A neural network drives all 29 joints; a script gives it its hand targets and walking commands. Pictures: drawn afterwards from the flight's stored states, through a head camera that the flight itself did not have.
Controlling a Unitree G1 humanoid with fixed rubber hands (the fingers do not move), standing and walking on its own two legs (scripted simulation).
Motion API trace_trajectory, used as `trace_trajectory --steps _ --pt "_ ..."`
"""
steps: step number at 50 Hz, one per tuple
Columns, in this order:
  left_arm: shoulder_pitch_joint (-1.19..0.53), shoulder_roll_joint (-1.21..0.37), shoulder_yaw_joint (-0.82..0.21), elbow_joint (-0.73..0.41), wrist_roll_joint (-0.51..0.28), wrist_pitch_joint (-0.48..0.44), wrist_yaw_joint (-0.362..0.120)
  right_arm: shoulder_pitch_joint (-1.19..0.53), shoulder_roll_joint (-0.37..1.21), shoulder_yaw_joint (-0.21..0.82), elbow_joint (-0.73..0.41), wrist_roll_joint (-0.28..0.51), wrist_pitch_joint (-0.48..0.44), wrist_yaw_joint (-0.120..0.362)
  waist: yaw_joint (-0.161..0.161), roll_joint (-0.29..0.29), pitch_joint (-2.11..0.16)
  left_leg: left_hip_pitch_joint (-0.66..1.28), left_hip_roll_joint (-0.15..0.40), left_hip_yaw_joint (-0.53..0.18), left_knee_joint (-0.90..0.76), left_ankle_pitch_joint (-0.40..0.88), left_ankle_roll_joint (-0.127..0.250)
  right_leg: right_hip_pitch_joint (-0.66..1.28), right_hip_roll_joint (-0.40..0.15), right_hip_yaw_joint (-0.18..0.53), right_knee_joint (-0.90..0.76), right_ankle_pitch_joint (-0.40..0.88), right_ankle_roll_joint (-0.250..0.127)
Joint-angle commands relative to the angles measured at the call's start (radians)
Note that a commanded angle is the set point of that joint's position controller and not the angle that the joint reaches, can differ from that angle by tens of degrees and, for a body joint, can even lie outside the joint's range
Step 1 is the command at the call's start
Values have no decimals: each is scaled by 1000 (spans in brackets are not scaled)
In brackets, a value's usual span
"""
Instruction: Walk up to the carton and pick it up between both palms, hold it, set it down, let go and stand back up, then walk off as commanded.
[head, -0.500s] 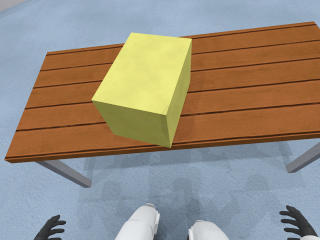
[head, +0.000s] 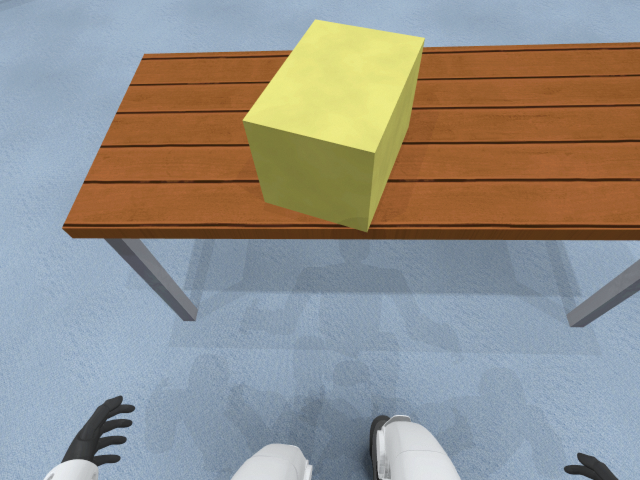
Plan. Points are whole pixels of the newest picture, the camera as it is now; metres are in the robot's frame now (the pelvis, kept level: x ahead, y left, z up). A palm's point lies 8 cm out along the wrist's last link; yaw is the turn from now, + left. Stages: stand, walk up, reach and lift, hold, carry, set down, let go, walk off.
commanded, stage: walk off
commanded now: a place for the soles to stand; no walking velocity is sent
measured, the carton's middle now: (340, 124) +0.69 +0.02 -0.05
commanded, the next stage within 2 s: none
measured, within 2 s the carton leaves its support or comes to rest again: neither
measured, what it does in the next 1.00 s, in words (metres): walks backwards: left foot, then right foot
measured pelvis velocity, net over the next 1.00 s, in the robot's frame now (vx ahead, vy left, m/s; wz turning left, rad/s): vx -0.35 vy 0.03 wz -0.07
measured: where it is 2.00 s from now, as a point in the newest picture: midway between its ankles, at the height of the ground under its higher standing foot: outside the picture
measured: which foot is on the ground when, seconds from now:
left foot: up 0.00-0.00, down 0.02-0.46, up 0.48-0.80, down 0.82-1.00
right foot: down 0.00-0.04, up 0.06-0.44, down 0.46-0.86, up 0.88-1.00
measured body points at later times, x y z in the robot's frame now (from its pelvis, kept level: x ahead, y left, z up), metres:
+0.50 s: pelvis -0.18 +0.00 +0.00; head -0.12 -0.01 +0.45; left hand -0.09 +0.33 -0.10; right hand -0.07 -0.33 -0.10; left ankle -0.04 +0.13 -0.71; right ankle -0.20 -0.12 -0.72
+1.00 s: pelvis -0.35 +0.03 +0.01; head -0.31 +0.03 +0.45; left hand -0.22 +0.34 -0.10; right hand -0.30 -0.30 -0.10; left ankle -0.30 +0.15 -0.71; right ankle -0.33 -0.10 -0.66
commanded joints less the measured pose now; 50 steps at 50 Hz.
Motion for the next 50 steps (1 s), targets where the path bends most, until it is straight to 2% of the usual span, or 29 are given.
trace_trajectory --steps 1,2,3,5,6,8,11,14,18,20,21,22,23,24,25,26,27,28,31,35,38,40,41,42,43,44,45,46,50 --pt "24 244 81 -70 -9 8 13 185 -154 -61 -18 -16 -20 2 -48 -75 -205 153 72 -61 -373 25 53 -63 -93 209 -38 -436 -51" --pt "26 186 67 -67 -29 4 11 127 -252 -76 -42 -35 -26 -1 -65 227 -173 48 331 -441 -523 -71 139 -181 128 99 321 -492 23" --pt "-11 249 100 -51 -13 0 25 63 -323 -92 -75 -31 -34 -8 -80 205 -80 -248 444 -566 -579 -45 242 -25 151 236 548 -516 34" --pt "90 226 76 -16 -35 -9 16 -137 -215 -73 -104 -23 -41 -19 33 54 -11 -289 311 -294 -513 179 193 -1 172 254 694 -390 23" --pt "149 233 73 9 -34 -14 11 -166 -171 -68 -111 -27 -45 -22 40 64 -24 -206 288 -217 -475 223 175 -46 171 220 731 -360 38" --pt "149 250 74 23 -28 -15 7 -116 -167 -68 -116 -27 -50 -26 5 114 -74 -81 283 -208 -430 299 178 -84 156 198 725 -358 56" --pt "119 247 70 22 -27 -19 8 -32 -176 -70 -106 -27 -47 -36 -44 120 -114 73 292 -226 -384 432 173 -116 145 187 630 -389 67" --pt "124 229 59 35 -27 -23 11 14 -183 -70 -94 -22 -40 -38 -65 159 -150 160 299 -241 -376 464 176 -91 115 173 469 -423 61" --pt "170 216 56 70 -28 -27 16 20 -193 -70 -79 -12 -24 -33 -61 221 -206 183 306 -233 -386 504 171 41 70 110 186 -448 41" --pt "224 210 59 92 -23 -30 14 -16 -206 -72 -74 -2 -14 -29 -19 230 -240 139 279 -174 -361 494 130 188 51 40 -57 -323 24" --pt "259 213 63 103 -18 -35 11 -27 -199 -68 -70 0 -9 -28 9 219 -246 98 255 -143 -329 462 92 271 46 38 -185 -248 12" --pt "259 229 70 101 -12 -39 9 -13 -173 -62 -60 2 -7 -29 17 154 -232 54 203 -113 -253 385 46 306 18 112 -259 -202 -6" --pt "226 286 78 86 1 -43 7 -20 -142 -57 -68 18 -10 -29 17 -30 -220 -91 79 -71 -76 227 -4 336 -137 368 -301 -185 -64" --pt "111 333 75 46 5 -44 6 -120 -150 -75 -86 23 -9 -36 39 -251 -146 -202 -74 -2 135 -112 -25 140 -341 548 -291 -92 -200" --pt "68 350 82 24 14 -47 10 -117 -163 -77 -82 9 -7 -41 36 -228 -63 -204 -58 -133 340 -140 -6 -2 -407 594 -286 -47 -255" --pt "22 322 76 21 11 -56 13 -61 -166 -71 -73 16 -12 -37 -2 -126 -58 -190 -92 -169 421 -76 0 50 -309 434 -246 70 -208" --pt "-12 282 72 10 8 -62 19 -6 -161 -65 -67 25 -17 -34 -24 -135 -73 -197 -106 -133 444 -21 -6 116 -234 317 -201 163 -173" --pt "-28 241 65 4 5 -64 22 16 -169 -66 -65 19 -16 -33 -27 -173 -69 -207 -92 -106 464 1 -18 146 -202 279 -154 221 -165" --pt "18 219 54 -21 14 -56 28 15 -164 -66 -89 2 -17 -30 23 -204 -105 -263 -64 -80 420 -16 -61 283 -198 294 -80 246 -188" --pt "87 240 53 -19 12 -48 35 16 -167 -73 -94 -4 -17 -28 48 -198 -159 -265 -33 -73 237 -71 -65 369 -241 368 -52 225 -202" --pt "80 245 52 -18 15 -39 28 57 -160 -68 -66 -4 -30 -22 39 -246 -224 -176 12 -14 8 -85 -42 349 -231 367 -56 99 -184" --pt "20 249 48 -18 8 -24 19 123 -144 -65 -24 -5 -45 -20 -18 -248 -251 27 10 64 -240 26 -10 192 -182 302 -19 12 -139" --pt "12 234 41 -1 -1 -15 18 148 -151 -65 -3 -11 -54 -21 -44 -175 -269 135 24 19 -346 96 12 79 -135 262 53 -106 -97" --pt "18 178 32 8 -15 -13 19 110 -220 -70 -7 -26 -62 -22 -32 61 -257 143 203 -253 -444 111 64 -54 -2 165 211 -295 -38" --pt "-32 211 62 29 -15 -22 28 79 -326 -85 -19 -20 -67 -20 -77 200 -194 -53 439 -574 -489 159 229 -46 127 151 439 -541 16" --pt "-42 264 79 43 -14 -32 32 52 -314 -85 -27 -14 -71 -28 -60 86 -102 -210 455 -596 -491 225 280 46 111 232 565 -556 4" --pt "-13 253 68 37 -21 -32 25 -4 -254 -76 -41 -12 -68 -26 -20 -10 -82 -192 360 -444 -456 328 238 31 120 245 607 -483 2" --pt "40 235 58 65 -28 -29 18 -60 -203 -66 -44 -14 -67 -31 0 1 -75 -148 310 -331 -440 297 203 1 117 229 612 -425 14" --pt "79 212 46 112 -31 -45 -2 -59 -160 -52 -38 -39 -75 -24 -39 169 -123 -14 232 -275 -468 -66 138 28 49 121 274 -387 53"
